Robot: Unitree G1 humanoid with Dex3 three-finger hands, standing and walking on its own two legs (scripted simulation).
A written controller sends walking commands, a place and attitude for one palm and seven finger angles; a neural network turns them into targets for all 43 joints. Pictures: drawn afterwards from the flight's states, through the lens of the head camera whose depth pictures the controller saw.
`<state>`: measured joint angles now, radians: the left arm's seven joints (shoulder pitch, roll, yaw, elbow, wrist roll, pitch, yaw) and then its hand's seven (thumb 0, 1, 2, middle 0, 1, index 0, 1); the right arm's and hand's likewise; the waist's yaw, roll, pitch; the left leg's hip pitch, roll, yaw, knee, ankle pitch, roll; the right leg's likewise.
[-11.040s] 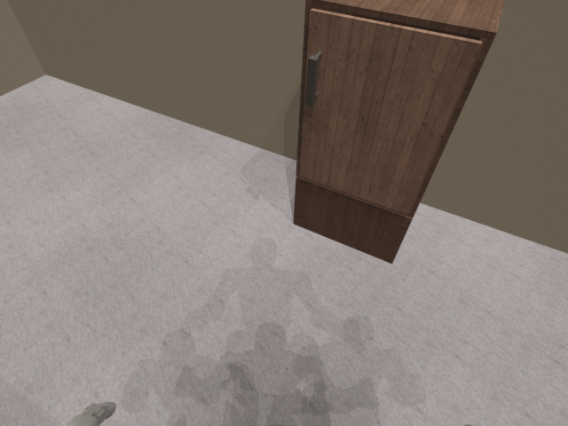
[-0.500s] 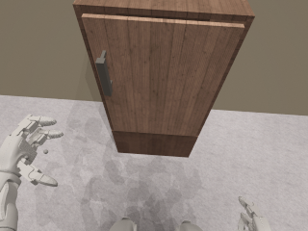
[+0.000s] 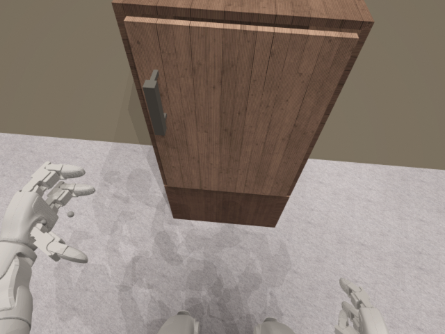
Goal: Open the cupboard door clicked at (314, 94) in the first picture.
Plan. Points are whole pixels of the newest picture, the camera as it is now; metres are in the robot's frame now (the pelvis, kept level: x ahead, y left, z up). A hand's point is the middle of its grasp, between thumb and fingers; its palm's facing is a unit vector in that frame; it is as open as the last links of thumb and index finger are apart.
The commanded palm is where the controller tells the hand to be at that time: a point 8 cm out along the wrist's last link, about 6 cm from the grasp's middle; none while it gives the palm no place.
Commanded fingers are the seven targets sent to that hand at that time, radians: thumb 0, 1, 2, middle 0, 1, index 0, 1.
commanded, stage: move the hooked fingers beside the handle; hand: left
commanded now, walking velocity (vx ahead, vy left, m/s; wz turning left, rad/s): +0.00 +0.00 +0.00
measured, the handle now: (158, 103) +0.58 +0.18 +0.04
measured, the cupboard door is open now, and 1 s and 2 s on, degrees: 0 0 0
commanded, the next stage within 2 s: none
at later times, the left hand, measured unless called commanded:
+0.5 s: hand (92, 173) +0.37 +0.26 +0.05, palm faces -0.04 -1.00 -0.01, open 14.0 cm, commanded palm +0.36 +0.31 +0.05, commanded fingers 0.00 -0.50 0.30 -0.30 -1.20 -0.30 -1.20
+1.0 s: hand (114, 139) +0.46 +0.25 +0.05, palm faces -0.04 -1.00 -0.01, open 14.0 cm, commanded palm +0.44 +0.30 +0.05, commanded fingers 0.00 -0.50 0.30 -0.30 -1.20 -0.30 -1.20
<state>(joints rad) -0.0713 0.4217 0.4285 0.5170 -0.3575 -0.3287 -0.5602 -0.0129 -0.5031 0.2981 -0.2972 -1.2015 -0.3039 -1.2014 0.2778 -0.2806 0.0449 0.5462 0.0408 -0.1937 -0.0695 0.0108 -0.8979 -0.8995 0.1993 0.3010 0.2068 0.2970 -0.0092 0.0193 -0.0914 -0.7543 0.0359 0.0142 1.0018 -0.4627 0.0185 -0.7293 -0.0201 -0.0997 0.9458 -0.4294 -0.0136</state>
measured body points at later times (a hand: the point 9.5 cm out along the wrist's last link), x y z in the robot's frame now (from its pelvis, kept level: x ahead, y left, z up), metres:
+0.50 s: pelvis +0.00 +0.01 +0.00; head +0.09 +0.02 +0.44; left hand +0.37 +0.32 +0.05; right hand +0.10 -0.26 -0.10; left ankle +0.02 +0.10 -0.68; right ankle +0.02 -0.12 -0.68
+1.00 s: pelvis +0.00 +0.01 -0.02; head +0.12 +0.03 +0.42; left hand +0.45 +0.30 +0.05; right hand +0.04 -0.27 -0.12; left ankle +0.02 +0.11 -0.68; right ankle +0.02 -0.12 -0.68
